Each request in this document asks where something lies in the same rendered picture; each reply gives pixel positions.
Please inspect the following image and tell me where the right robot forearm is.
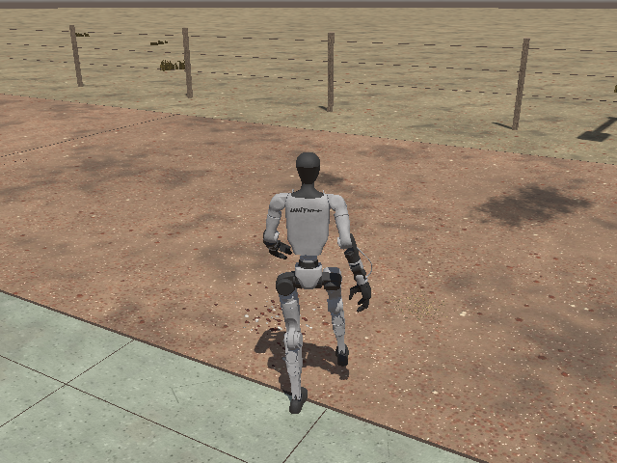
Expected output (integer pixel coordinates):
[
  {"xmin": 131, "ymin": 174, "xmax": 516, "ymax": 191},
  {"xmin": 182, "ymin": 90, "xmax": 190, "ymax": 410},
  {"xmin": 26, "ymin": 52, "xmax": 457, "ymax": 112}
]
[{"xmin": 344, "ymin": 233, "xmax": 368, "ymax": 286}]

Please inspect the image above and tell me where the robot right upper arm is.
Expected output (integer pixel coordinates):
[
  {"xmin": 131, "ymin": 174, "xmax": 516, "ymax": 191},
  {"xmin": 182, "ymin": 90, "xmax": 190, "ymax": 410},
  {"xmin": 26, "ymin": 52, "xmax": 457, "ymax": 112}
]
[{"xmin": 328, "ymin": 194, "xmax": 353, "ymax": 250}]

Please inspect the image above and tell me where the robot left upper arm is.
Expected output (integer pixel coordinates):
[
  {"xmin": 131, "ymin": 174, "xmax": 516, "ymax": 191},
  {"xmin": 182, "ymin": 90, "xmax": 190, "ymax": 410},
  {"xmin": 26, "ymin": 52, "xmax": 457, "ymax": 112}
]
[{"xmin": 263, "ymin": 193, "xmax": 289, "ymax": 243}]

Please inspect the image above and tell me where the right robot hand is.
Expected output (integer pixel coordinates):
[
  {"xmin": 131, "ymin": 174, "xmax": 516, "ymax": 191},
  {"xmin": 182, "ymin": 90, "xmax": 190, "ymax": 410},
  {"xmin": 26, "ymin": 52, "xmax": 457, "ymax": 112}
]
[{"xmin": 349, "ymin": 282, "xmax": 371, "ymax": 312}]

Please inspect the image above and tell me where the left robot forearm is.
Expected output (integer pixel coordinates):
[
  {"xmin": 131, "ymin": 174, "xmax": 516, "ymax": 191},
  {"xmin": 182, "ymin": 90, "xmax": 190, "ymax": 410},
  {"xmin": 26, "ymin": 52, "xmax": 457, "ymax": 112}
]
[{"xmin": 263, "ymin": 230, "xmax": 279, "ymax": 251}]

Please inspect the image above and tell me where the left robot hand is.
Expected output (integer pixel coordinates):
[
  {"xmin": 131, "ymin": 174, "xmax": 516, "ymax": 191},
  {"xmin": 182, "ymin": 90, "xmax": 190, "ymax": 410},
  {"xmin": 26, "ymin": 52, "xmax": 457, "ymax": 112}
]
[{"xmin": 269, "ymin": 240, "xmax": 292, "ymax": 259}]

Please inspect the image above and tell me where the left robot thigh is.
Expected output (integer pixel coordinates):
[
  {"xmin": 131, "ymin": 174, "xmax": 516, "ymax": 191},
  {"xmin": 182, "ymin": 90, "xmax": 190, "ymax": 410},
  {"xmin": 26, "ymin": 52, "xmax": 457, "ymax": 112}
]
[{"xmin": 276, "ymin": 271, "xmax": 303, "ymax": 350}]

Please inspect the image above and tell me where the robot right shin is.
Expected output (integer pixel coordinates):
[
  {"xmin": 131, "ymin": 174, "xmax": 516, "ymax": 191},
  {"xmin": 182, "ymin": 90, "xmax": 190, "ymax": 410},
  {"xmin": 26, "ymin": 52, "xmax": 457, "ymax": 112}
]
[{"xmin": 331, "ymin": 297, "xmax": 345, "ymax": 354}]

